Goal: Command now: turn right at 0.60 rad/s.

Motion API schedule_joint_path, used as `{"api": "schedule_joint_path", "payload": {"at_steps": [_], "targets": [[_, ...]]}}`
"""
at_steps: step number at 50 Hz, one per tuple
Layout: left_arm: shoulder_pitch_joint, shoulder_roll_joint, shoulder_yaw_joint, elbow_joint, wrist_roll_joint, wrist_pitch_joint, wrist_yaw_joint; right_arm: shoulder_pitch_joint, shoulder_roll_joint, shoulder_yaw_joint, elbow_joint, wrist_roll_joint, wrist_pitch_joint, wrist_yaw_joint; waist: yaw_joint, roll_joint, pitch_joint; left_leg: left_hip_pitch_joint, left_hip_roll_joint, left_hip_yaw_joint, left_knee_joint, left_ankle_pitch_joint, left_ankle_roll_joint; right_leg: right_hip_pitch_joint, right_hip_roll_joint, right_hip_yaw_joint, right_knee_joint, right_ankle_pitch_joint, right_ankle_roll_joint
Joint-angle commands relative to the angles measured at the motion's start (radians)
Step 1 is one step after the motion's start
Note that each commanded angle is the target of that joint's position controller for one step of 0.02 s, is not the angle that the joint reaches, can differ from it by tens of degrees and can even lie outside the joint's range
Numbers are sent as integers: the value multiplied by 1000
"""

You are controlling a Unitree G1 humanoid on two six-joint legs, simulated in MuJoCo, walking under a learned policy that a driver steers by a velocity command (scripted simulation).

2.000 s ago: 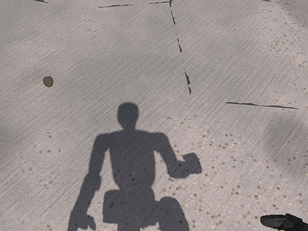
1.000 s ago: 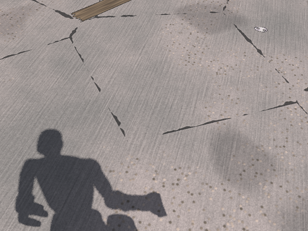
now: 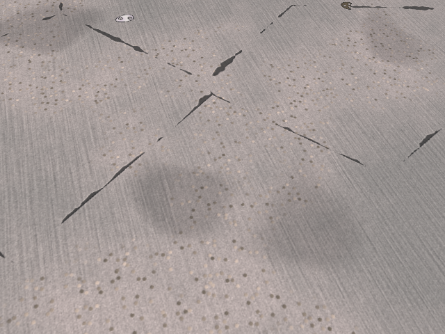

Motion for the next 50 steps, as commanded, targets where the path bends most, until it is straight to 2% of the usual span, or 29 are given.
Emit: {"api": "schedule_joint_path", "payload": {"at_steps": [1, 2, 3, 4, 5, 9, 13, 16, 18, 19, 20, 21, 23, 25, 27, 28, 29, 30, 32, 35, 37, 38, 39, 40, 41, 42, 43, 45, 50], "targets": [[28, 153, 44, -57, 22, -9, 6, 23, -165, -41, -64, -3, -5, 4, -7, 158, -63, 83, 404, -362, -239, 174, 204, -160, -54, -87, 385, -156, 29], [36, 140, 44, -39, 19, -2, -3, -23, -125, -31, -69, -1, -6, 8, 8, 139, -30, 45, 335, -253, -233, 182, 178, -151, -68, -100, 446, -93, 37], [50, 131, 43, -30, 14, 6, -16, -51, -115, -27, -77, -5, -6, 5, 19, 167, -38, 61, 284, -179, -225, 192, 154, -157, -72, -119, 491, -46, 47], [62, 122, 40, -24, 8, 11, -27, -50, -114, -26, -79, -8, -8, 0, 14, 196, -43, 86, 264, -131, -213, 263, 153, -176, -73, -139, 517, -32, 61], [47, 112, 34, -24, 3, 12, -31, -21, -114, -27, -71, -9, -10, 1, -4, 189, -50, 108, 254, -107, -202, 313, 157, -179, -74, -149, 507, -29, 71], [-25, 74, 16, -40, 1, 17, -28, 77, -130, -38, -25, -4, -22, 5, -54, 187, -74, 223, 287, -106, -164, 402, 189, -197, -76, -143, 376, -54, 81], [-45, 37, -10, -34, -2, 20, -20, 68, -140, -41, -4, -9, -23, 22, -57, 218, -90, 178, 285, -77, -137, 402, 187, -46, -102, -199, 130, -97, 58], [-31, 31, -21, -20, -9, 13, -10, 77, -158, -46, 23, -10, -12, 34, -49, 240, -98, 141, 281, -77, -90, 473, 180, 76, -101, -255, -72, -41, 33], [13, 27, -31, 5, 4, -5, -1, 82, -147, -42, 42, 1, -5, 38, -8, 181, -96, 52, 254, -48, -28, 412, 106, 247, -126, -236, -383, 226, 6], [10, 80, -27, 0, 24, -20, 6, 118, -103, -31, 38, 0, -8, 42, -27, 49, -133, -43, 205, -6, 56, 233, 40, 362, -273, -48, -449, 244, -18], [-56, 160, -17, -16, 17, -27, 10, 126, -25, -7, 9, 7, -10, 44, -68, -158, -98, -115, 75, 87, 66, -148, -16, 284, -474, 150, -419, 522, -115], [-44, 97, -30, 0, 13, -36, 13, 82, -75, -16, 33, 5, 7, 30, -10, -126, -98, -32, 95, 36, 156, -294, -21, 198, -487, 128, -395, 501, -190], [-98, 40, -56, 13, 18, -46, 20, 73, -86, -24, 50, 12, 20, 32, -36, -96, -49, -57, 83, 15, 196, -264, -18, 187, -418, 54, -402, 479, -180], [-97, 40, -61, 37, 10, -53, 32, 104, -84, -26, 79, -1, 20, 34, -47, -117, -55, -50, 75, 22, 195, -212, -28, 223, -363, -12, -368, 616, -151], [-84, 37, -65, 58, 5, -55, 33, 128, -64, -18, 109, 0, 18, 31, -45, -88, -82, -21, 64, 33, 170, -208, -41, 245, -349, -40, -338, 695, -149], [-62, 37, -65, 75, 5, -54, 32, 132, -54, -13, 119, -2, 17, 31, -36, -85, -104, -2, 60, 45, 139, -206, -44, 252, -343, -32, -358, 554, -150], [-35, 66, -54, 94, 6, -48, 31, 120, -60, -14, 122, -7, 14, 31, -20, -98, -91, -16, 46, 69, 138, -212, -43, 252, -337, -1, -386, 334, -159], [-4, 99, -39, 111, 8, -39, 29, 95, -76, -19, 117, -15, 11, 32, 1, -112, -57, -66, 35, 86, 160, -229, -37, 251, -343, 50, -425, 84, -175], [30, 108, -26, 131, 14, -29, 23, 46, -84, -23, 102, -20, 1, 41, 22, -113, 23, -159, 47, 81, 183, -275, -18, 231, -384, 150, -497, -207, -209], [11, 96, -15, 143, 10, -42, 14, 79, -54, -17, 119, -14, -26, 46, -11, -66, 41, -95, 54, 81, 97, -237, 23, 181, -394, 155, -504, -197, -221], [-73, 83, -11, 128, -4, -50, 10, 207, -28, -16, 179, -12, -43, 42, -97, -35, 16, 181, 26, 113, -108, -90, 61, 11, -328, 60, -434, -181, -177], [-114, 50, -16, 113, -2, -58, 9, 295, -54, -24, 216, -15, -52, 34, -136, 20, 3, 367, 58, 44, -154, -108, 76, -150, -273, -1, -320, -184, -138], [-176, -27, -38, 74, -1, -71, 3, 403, -135, -41, 236, -22, -62, 25, -186, 207, -27, 484, 271, -259, -309, -379, 120, -321, -159, -147, -50, -166, -80], [-232, -3, -35, 40, 15, -80, 0, 427, -207, -62, 255, -14, -63, 30, -185, 274, 66, 414, 438, -534, -430, -547, 195, -463, -103, -248, 108, -134, -64], [-215, 47, -22, 50, 29, -86, -5, 365, -157, -51, 249, -14, -66, 33, -128, 148, 130, 333, 436, -512, -430, -541, 218, -464, -169, -183, 213, -57, -67], [-143, 43, -21, 85, 21, -92, -19, 289, -119, -42, 227, -7, -73, 36, -74, 127, 124, 311, 381, -436, -427, -475, 195, -436, -191, -179, 253, 19, -63], [-94, 45, -20, 113, 19, -96, -29, 246, -103, -38, 214, -6, -81, 40, -47, 131, 99, 314, 335, -354, -431, -372, 169, -410, -207, -192, 276, 70, -55], [-90, 32, -23, 130, 32, -94, -40, 257, -77, -30, 229, -4, -100, 42, -45, 130, 64, 324, 275, -218, -422, -126, 152, -397, -221, -234, 324, 155, -35], [-240, -11, -41, 74, 31, -85, -44, 368, -51, -18, 296, 0, -110, 46, -79, 132, 75, 313, 231, -77, -387, 278, 156, -439, -225, -312, 247, 244, 7]]}}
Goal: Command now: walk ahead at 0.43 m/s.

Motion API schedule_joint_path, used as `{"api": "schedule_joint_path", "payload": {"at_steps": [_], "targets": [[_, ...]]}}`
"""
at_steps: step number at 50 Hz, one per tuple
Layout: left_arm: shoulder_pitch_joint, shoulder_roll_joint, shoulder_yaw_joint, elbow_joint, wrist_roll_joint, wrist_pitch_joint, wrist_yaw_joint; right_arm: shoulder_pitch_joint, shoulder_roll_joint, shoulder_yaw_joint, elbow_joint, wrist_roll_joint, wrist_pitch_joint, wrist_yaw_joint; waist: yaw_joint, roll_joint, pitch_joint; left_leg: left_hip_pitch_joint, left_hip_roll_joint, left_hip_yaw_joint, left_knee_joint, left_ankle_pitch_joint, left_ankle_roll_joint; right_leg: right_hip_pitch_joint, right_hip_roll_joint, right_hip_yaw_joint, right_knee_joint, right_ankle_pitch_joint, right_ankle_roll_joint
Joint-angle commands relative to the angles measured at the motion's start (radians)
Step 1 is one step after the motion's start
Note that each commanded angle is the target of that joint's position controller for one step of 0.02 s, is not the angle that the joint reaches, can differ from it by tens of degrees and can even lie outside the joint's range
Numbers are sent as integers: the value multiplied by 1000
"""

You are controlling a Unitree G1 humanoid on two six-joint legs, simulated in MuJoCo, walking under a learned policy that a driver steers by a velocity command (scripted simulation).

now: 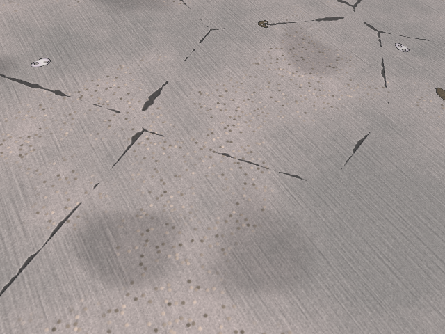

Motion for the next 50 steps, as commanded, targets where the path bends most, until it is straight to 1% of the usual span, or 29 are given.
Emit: {"api": "schedule_joint_path", "payload": {"at_steps": [1, 4, 7, 9, 10, 11, 12, 13, 14, 15, 16, 17, 18, 20, 23, 28, 33, 36, 37, 38, 39, 40, 41, 42, 43, 44, 46, 48, 50], "targets": [[-203, 21, -8, -115, -2, -14, -4, 47, -117, -16, -9, 0, -16, -3, -26, 130, 127, -24, 224, -128, -79, 361, 117, -170, 4, -58, -87, 57, 23], [-278, 4, -21, -148, -11, -17, -4, 72, -128, -15, 14, -3, -18, -9, -42, 149, 138, -39, 229, -97, -73, 465, 115, -79, 27, -88, -249, 92, 7], [-251, 24, -17, -154, -14, -20, 7, 48, -143, -16, 27, -2, -20, -14, -5, 156, 122, -4, 263, -79, -22, 665, 101, 40, 55, -96, -345, 73, -45], [-84, 58, 2, -105, -16, -29, 23, 11, -163, -20, 29, -3, -17, -19, 76, 161, 25, 26, 265, -53, 177, 965, 72, 234, 107, -93, -379, 25, -85], [83, 78, 16, -48, -17, -38, 33, -7, -168, -22, 26, 0, -12, -19, 145, 142, -64, -7, 241, -28, 364, 977, 55, 421, 128, -99, -446, 50, -107], [237, 126, 35, -5, 1, -46, 47, -5, -155, -16, 14, 4, -11, -16, 198, 106, -154, -180, 206, -11, 603, 736, 43, 666, 19, 13, -462, -18, -137], [332, 225, 60, 4, 26, -47, 54, 80, -31, 9, -21, 25, -10, -3, 153, -112, -295, -496, 67, 31, 985, 81, 5, 928, -301, 484, -516, -223, -234], [291, 210, 60, 7, -10, -38, 41, 84, -98, -14, -4, 16, -7, -5, 145, -102, -324, -619, -20, -87, 1161, -244, 18, 883, -367, 790, -688, -274, -298], [163, 158, 50, -5, -29, -37, 39, -12, -133, -27, -34, 6, -6, -6, 88, -44, -134, -685, 56, -107, 1174, -146, 31, 729, -319, 617, -706, -312, -263], [90, 86, 33, -18, -33, -46, 34, -70, -121, -24, -47, 2, -14, 0, 71, 1, -35, -666, 94, -93, 1117, -66, 35, 577, -276, 481, -745, -229, -243], [60, 51, 23, -13, -28, -56, 34, -89, -100, -23, -46, 1, -12, 3, 38, 13, 13, -622, 124, -87, 1060, -30, 34, 481, -224, 380, -772, -130, -210], [64, 27, 15, 4, -29, -65, 37, -79, -88, -22, -44, -15, -1, 8, 10, -1, 30, -570, 142, -85, 1014, -19, 24, 411, -186, 306, -788, -37, -187], [76, 9, 9, 17, -27, -73, 38, -64, -68, -19, -36, -20, 12, 15, -7, -7, 24, -536, 148, -80, 989, -12, 15, 383, -166, 255, -799, 21, -179], [130, 21, 10, 45, -31, -90, 39, -87, -55, -20, -45, -22, 27, 25, -16, -6, 28, -555, 154, -57, 950, 6, -1, 378, -151, 200, -817, 117, -186], [189, 39, 12, 71, -33, -93, 40, -223, -64, -22, -91, -24, 38, 30, 2, 0, 72, -677, 177, -24, 851, 106, -30, 408, -132, 150, -858, 138, -184], [281, 32, 2, 101, -35, -89, 44, -425, -45, -9, -158, -11, 31, 32, 55, -1, 90, -710, 152, 31, 586, 257, -52, 490, -101, 81, -843, 322, -151], [365, 38, -2, 140, -21, -81, 59, -549, -51, -4, -205, -9, 23, 27, 92, -11, 96, -721, 108, 57, 435, 238, -20, 667, -144, 76, -786, 480, -158], [325, 59, 4, 143, -13, -78, 69, -491, -67, -12, -197, -8, 12, 21, 43, -27, 64, -606, 57, 80, 371, 128, 34, 730, -165, 29, -679, 743, -140], [313, 67, 7, 144, -10, -77, 71, -413, -82, -21, -172, -8, 8, 14, 9, -36, 20, -503, 22, 92, 358, 90, 57, 733, -163, 8, -580, 875, -127], [301, 72, 9, 144, -10, -72, 70, -275, -97, -32, -125, -10, 2, 7, -49, -25, -49, -352, -13, 105, 306, 103, 82, 716, -146, -22, -417, 920, -110], [288, 69, 6, 133, -16, -72, 71, -111, -133, -50, -74, -24, -5, -1, -115, -9, -132, -114, 39, 35, 286, 123, 123, 571, -120, -52, -205, 766, -89], [322, 7, -9, 93, -43, -77, 61, 31, -237, -81, -51, -43, -3, -11, -127, 148, -253, 172, 298, -347, 271, 48, 227, 258, -16, -115, 156, 342, -45], [351, 22, 6, 92, -40, -83, 50, 3, -247, -88, -44, -13, 14, 2, -81, 248, -311, 270, 430, -760, 121, 93, 336, 11, 140, -21, 407, -313, -27], [259, 52, 14, 61, -20, -85, 49, -113, -223, -84, -60, 12, 17, 10, -38, 140, -172, 166, 388, -650, 101, 37, 312, -91, 59, 69, 435, -239, -41], [178, 47, 12, 35, -19, -96, 43, -184, -164, -71, -76, 13, 16, 11, -25, 77, -66, 23, 358, -529, 70, 68, 287, -98, 17, 69, 385, -155, -39], [153, 33, 12, 27, -19, -98, 42, -217, -121, -61, -76, 7, 13, 10, 10, 34, 4, -96, 310, -449, 39, 141, 248, -59, -14, 69, 305, -115, -33], [155, 12, 10, 11, 2, -68, 39, -219, -93, -50, -63, 9, 0, 2, 59, 48, 16, -215, 239, -347, 20, 265, 209, 34, -38, 69, 205, -102, -1], [139, 0, 8, -10, 7, -45, 35, -179, -123, -57, -55, 13, -12, -1, 66, 60, 5, -251, 212, -308, 12, 330, 215, 47, -33, 48, 143, -96, 28], [60, 3, 8, -48, 6, -34, 34, -148, -151, -65, -54, 14, -12, -3, 55, 72, 27, -279, 190, -292, -14, 292, 212, 11, -37, 31, 54, -34, 56]]}}
Over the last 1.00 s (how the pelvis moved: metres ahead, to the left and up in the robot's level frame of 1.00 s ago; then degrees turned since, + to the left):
0.08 0.00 0.01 -8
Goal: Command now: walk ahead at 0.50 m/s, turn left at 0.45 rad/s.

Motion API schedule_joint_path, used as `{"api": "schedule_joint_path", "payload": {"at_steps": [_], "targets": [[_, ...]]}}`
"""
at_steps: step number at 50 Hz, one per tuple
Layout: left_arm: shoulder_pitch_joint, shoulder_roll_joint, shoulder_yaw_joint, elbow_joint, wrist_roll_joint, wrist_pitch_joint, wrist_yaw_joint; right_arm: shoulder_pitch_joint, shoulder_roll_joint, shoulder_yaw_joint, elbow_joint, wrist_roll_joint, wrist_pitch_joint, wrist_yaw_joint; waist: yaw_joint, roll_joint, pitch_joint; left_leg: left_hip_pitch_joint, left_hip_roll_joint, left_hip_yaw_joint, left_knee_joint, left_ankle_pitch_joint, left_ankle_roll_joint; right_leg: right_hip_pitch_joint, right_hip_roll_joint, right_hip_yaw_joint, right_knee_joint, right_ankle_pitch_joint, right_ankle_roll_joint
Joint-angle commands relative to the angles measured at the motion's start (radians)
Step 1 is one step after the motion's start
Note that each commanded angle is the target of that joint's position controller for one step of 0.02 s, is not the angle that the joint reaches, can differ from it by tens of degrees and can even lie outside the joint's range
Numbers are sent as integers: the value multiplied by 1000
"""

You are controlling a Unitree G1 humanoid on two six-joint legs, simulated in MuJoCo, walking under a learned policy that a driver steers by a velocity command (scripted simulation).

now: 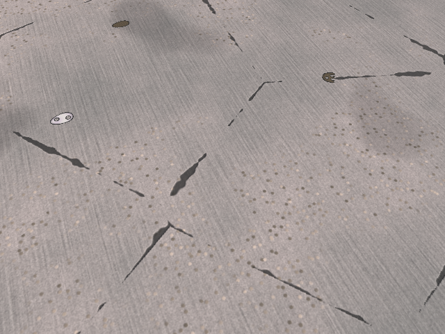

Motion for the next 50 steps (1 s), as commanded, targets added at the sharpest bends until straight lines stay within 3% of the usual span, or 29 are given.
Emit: {"api": "schedule_joint_path", "payload": {"at_steps": [1, 6, 10, 13, 14, 15, 16, 17, 18, 19, 20, 22, 26, 31, 36, 39, 41, 42, 43, 44, 45, 46, 47, 48, 50], "targets": [[-3, 57, 10, -66, 2, 18, -3, 16, -139, -27, -58, 4, -19, -6, 26, 58, -2, -30, 255, -277, -193, 182, 146, -58, -11, -24, -110, 93, 45], [-195, 59, 2, -146, -10, 19, -10, 119, -138, -31, -57, 0, -9, -6, -50, 83, -5, 69, 234, -295, -159, 229, 102, -103, 14, -22, -319, 251, 62], [-292, 69, -4, -203, -20, 9, -11, 162, -149, -36, -67, -13, -1, -16, -82, 98, -8, 164, 250, -334, -84, 339, 94, -98, 47, -17, -419, 224, 52], [-213, 102, 3, -205, -25, -8, -7, 103, -178, -47, -96, -18, 1, -26, -24, 118, -27, 135, 256, -365, -3, 407, 49, 86, 74, -2, -533, 145, 21], [-123, 123, 13, -180, -27, -15, 0, 76, -190, -51, -108, -17, -2, -23, 16, 113, -64, 104, 238, -365, 75, 478, 30, 224, 99, -12, -568, 115, 5], [9, 154, 27, -146, -20, -30, 12, 60, -188, -51, -115, -9, -10, -14, 81, 58, -137, 54, 178, -323, 246, 477, 7, 412, 79, 2, -631, 137, -22], [169, 229, 45, -136, 4, -39, 29, 59, -133, -37, -149, 5, -20, -6, 136, -47, -286, -66, 115, -252, 506, 259, -16, 645, -131, 200, -655, -41, -72], [180, 311, 62, -145, 22, -25, 34, 167, -42, -20, -178, 38, -15, -9, 74, -265, -373, -370, -30, -129, 754, -394, -43, 851, -379, 621, -750, -99, -170], [132, 252, 60, -146, 6, -8, 29, 186, -127, -30, -156, 6, 2, -18, 40, -186, -319, -464, 56, -117, 875, -374, -34, 763, -378, 723, -774, -215, -205], [66, 147, 37, -166, -4, -6, 24, 117, -141, -34, -151, -11, 9, -12, 34, -53, -178, -471, 103, -115, 890, -268, -36, 626, -323, 562, -791, -210, -181], [31, 100, 24, -163, -6, -10, 20, 58, -121, -31, -161, -14, 11, -2, 29, -7, -97, -449, 134, -104, 851, -199, -46, 518, -264, 401, -815, -81, -158], [51, 84, 18, -140, -8, -21, 23, 27, -107, -32, -173, -32, 30, 18, 11, -78, -60, -409, 169, -88, 806, -159, -65, 436, -194, 219, -844, 116, -121], [118, 99, 26, -104, -28, -51, 14, -54, -82, -23, -218, -32, 59, 42, 2, -74, -64, -472, 183, -64, 793, -86, -82, 454, -192, 72, -870, 345, -136], [165, 101, 29, -77, -24, -48, 12, -227, -64, -3, -288, -29, 57, 64, 25, -64, -14, -520, 196, -16, 589, 82, -98, 461, -162, -84, -903, 385, -129], [226, 143, 41, -50, -24, -37, 20, -371, -59, 14, -348, -33, 52, 78, 61, -62, 22, -434, 183, 74, 343, 96, -57, 525, -187, -176, -885, 448, -109], [257, 172, 47, -30, -22, -15, 29, -372, -76, 8, -361, -41, 53, 70, 50, -74, 3, -351, 123, 129, 271, -35, -6, 606, -202, -233, -756, 748, -92], [267, 203, 52, -24, -22, 5, 33, -235, -105, -9, -326, -46, 46, 58, -10, -80, -89, -176, 44, 149, 222, -114, 42, 620, -201, -265, -503, 967, -84], [257, 204, 50, -34, -25, 12, 32, -70, -134, -27, -273, -54, 37, 45, -83, -38, -182, 46, 22, 125, 147, -76, 74, 522, -182, -288, -274, 866, -60], [272, 149, 35, -80, -33, 10, 25, 55, -234, -59, -250, -64, 36, 27, -120, 95, -303, 351, 236, -178, 109, -241, 150, 224, -136, -293, 47, 464, -18], [231, 107, 31, -158, -29, 1, 9, 18, -320, -78, -276, -27, 46, 18, -68, 267, -365, 522, 476, -713, -28, -180, 265, -133, 70, -183, 353, -277, 37], [107, 169, 42, -185, -18, -5, 6, 50, -300, -75, -276, -14, 58, 9, -118, 105, -302, 485, 459, -651, -62, -31, 260, -237, 37, -27, 381, -207, 32], [85, 137, 31, -192, -32, -16, 2, 7, -253, -63, -258, -8, 56, -1, -79, 70, -181, 368, 434, -503, -58, 80, 240, -246, -10, -15, 324, -116, 22], [112, 128, 27, -173, -31, -20, 4, -37, -201, -49, -254, -5, 48, -4, -26, 23, -101, 224, 378, -407, -73, 204, 195, -177, -44, -12, 211, -77, 20], [121, 127, 29, -172, -14, -7, 4, -73, -177, -40, -255, -1, 39, -7, 13, 24, -72, 134, 325, -346, -85, 267, 169, -114, -59, -3, 148, -77, 27], [166, 119, 28, -159, 9, 28, -1, -98, -157, -31, -265, 3, 20, -4, 50, 40, -87, 53, 276, -293, -107, 327, 163, -31, -55, -10, 97, -69, 44]]}}
Over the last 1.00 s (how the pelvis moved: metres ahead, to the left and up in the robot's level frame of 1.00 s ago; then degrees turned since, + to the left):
0.55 0.00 0.00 7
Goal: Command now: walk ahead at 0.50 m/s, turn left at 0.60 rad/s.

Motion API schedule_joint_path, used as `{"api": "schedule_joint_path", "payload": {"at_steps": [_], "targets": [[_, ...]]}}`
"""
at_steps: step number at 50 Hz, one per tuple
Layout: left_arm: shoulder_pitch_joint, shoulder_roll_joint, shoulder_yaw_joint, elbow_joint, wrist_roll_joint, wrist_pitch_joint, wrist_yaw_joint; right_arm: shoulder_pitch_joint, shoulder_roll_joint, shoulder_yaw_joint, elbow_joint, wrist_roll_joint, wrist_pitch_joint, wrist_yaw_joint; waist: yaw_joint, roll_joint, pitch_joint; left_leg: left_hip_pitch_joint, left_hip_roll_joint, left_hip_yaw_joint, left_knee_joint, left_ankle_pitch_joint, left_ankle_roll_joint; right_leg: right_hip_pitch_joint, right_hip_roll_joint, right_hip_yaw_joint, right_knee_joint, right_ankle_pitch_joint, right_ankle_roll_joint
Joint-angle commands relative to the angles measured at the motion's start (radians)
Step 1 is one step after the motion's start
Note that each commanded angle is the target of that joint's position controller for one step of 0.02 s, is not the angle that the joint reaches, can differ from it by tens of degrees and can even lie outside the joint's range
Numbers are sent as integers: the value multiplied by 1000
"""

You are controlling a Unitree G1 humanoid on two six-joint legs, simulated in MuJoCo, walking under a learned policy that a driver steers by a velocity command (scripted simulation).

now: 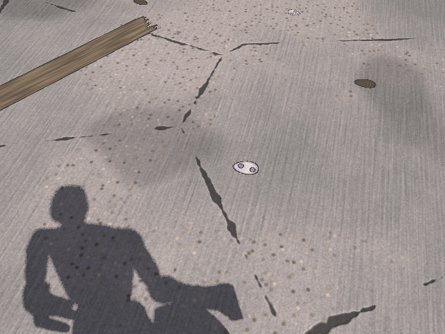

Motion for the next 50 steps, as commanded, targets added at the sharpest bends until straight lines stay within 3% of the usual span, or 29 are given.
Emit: {"api": "schedule_joint_path", "payload": {"at_steps": [1, 3, 7, 14, 17, 18, 19, 20, 21, 22, 23, 24, 26, 27, 29, 31, 35, 39, 41, 43, 44, 45, 46, 47, 48, 49, 50], "targets": [[73, 94, 23, -52, 20, 24, -7, 49, -123, -30, -45, 12, -36, -5, 12, 37, -98, 143, 258, -307, -230, 359, 165, -118, -22, 29, -60, 35, 18], [14, 84, 21, -74, 16, 33, -11, 86, -144, -36, -34, 10, -42, -2, 0, 40, -75, 117, 239, -305, -259, 297, 158, -152, -18, 21, -131, 105, 32], [-157, 85, 18, -129, 12, 34, -11, 181, -146, -38, -11, 11, -43, -3, -60, 62, -29, 175, 228, -341, -274, 244, 131, -254, -4, 29, -307, 251, 44], [-332, 78, 0, -196, -1, 10, -25, 292, -149, -35, 17, 0, -45, -22, -124, 85, -20, 315, 248, -369, -188, 425, 99, -223, 62, 17, -545, 322, 6], [-232, 101, 8, -172, -2, -2, -19, 251, -163, -32, 19, -3, -51, -30, -65, 105, -34, 287, 262, -363, -130, 574, 47, 1, 102, 7, -642, 256, -48], [-140, 123, 19, -142, -3, -7, -9, 239, -173, -33, 22, -4, -55, -28, -25, 100, -75, 283, 244, -345, -32, 706, 30, 125, 135, -10, -663, 209, -68], [-7, 145, 30, -104, 0, -18, 2, 227, -171, -31, 27, -1, -58, -22, 46, 62, -146, 248, 193, -294, 146, 720, 9, 300, 126, -9, -723, 235, -94], [147, 204, 44, -90, 18, -27, 19, 233, -118, -14, 4, 3, -64, -16, 103, -14, -273, 110, 142, -253, 411, 464, -11, 528, -66, 196, -739, 91, -143], [189, 310, 70, -73, 29, -19, 19, 381, -39, -3, -1, 34, -61, -14, 37, -266, -378, -190, -45, -151, 724, -257, -57, 747, -324, 690, -840, 46, -286], [131, 231, 60, -72, -3, -7, 7, 350, -115, -9, 22, -6, -55, -22, 15, -139, -291, -297, 10, -186, 816, -296, -45, 646, -311, 801, -908, -59, -292], [42, 154, 42, -85, -12, -7, 2, 257, -120, -11, 13, -12, -52, -16, -3, -40, -144, -308, 55, -185, 809, -206, -47, 502, -267, 627, -922, -53, -273], [3, 109, 30, -80, -8, -12, -2, 192, -106, -5, 1, -14, -53, -8, -7, 10, -87, -294, 86, -174, 761, -154, -49, 411, -213, 494, -939, 51, -248], [7, 83, 18, -49, -10, -24, 0, 170, -86, 0, -6, -25, -37, 7, -37, -46, -55, -243, 125, -148, 681, -126, -59, 324, -122, 317, -974, 223, -197], [29, 95, 20, -31, -16, -32, -4, 181, -78, 3, -4, -30, -31, 12, -45, -85, -68, -223, 126, -126, 663, -124, -67, 315, -118, 300, -974, 322, -213], [73, 99, 22, 0, -30, -45, -12, 150, -66, 9, -13, -41, -27, 17, -50, -80, -69, -255, 149, -84, 616, -114, -88, 330, -100, 266, -984, 440, -239], [104, 109, 25, 19, -34, -45, -10, 60, -50, 19, -42, -42, -28, 22, -37, -66, -46, -312, 175, -51, 532, -64, -114, 332, -85, 242, -1013, 453, -254], [159, 123, 32, 51, -35, -33, -7, -117, -17, 44, -95, -29, -33, 27, 1, -67, -19, -278, 169, -15, 275, 72, -154, 300, -37, 196, -1018, 455, -232], [207, 145, 40, 67, -28, -25, -5, -207, -34, 47, -122, -16, -43, 17, 27, -66, -37, -198, 136, -9, 150, 111, -153, 328, -54, 228, -949, 529, -214], [194, 161, 47, 62, -23, -19, 0, -196, -54, 40, -127, -13, -51, 8, 9, -72, -45, -135, 128, -26, 102, 63, -137, 338, -72, 270, -900, 530, -199], [159, 172, 52, 52, -26, -16, 2, -65, -81, 26, -89, -16, -67, -5, -59, -46, -86, 63, 105, -24, -9, 41, -110, 301, -44, 274, -767, 549, -169], [158, 145, 46, 44, -33, -20, -2, 55, -130, 8, -57, -33, -81, -18, -106, 22, -166, 253, 177, -96, -48, 15, -77, 228, 21, 228, -581, 497, -145], [154, 68, 27, -5, -51, -25, -3, 199, -217, -12, -59, -56, -85, -34, -160, 163, -319, 488, 440, -373, -102, -190, -17, 55, 110, 133, -293, 203, -111], [225, 58, 27, -28, -53, -14, 1, 189, -267, -29, -50, -45, -64, -33, -106, 316, -333, 525, 584, -708, -216, -287, 64, -168, 196, 58, -114, -209, -105], [209, 116, 40, 7, -26, 6, 6, 127, -167, -9, -62, -31, -54, -29, -79, 159, -209, 415, 543, -654, -221, -367, 65, -214, 119, 96, -21, -152, -115], [164, 105, 41, 9, -19, 10, -5, 67, -96, 8, -71, -22, -58, -25, -61, 91, -112, 308, 488, -509, -240, -299, 46, -209, 87, 102, -28, -64, -111], [142, 83, 39, 8, -18, 15, -13, 35, -66, 15, -70, -22, -63, -23, -43, 96, -73, 240, 442, -388, -268, -168, 25, -182, 61, 92, -53, -11, -99], [129, 82, 42, 6, -7, 25, -20, 37, -54, 19, -61, -19, -70, -25, -32, 125, -54, 202, 411, -303, -283, -72, 12, -167, 45, 82, -68, 11, -87]]}}
Over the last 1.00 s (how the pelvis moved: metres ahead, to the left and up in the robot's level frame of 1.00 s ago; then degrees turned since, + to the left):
0.48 0.10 -0.01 35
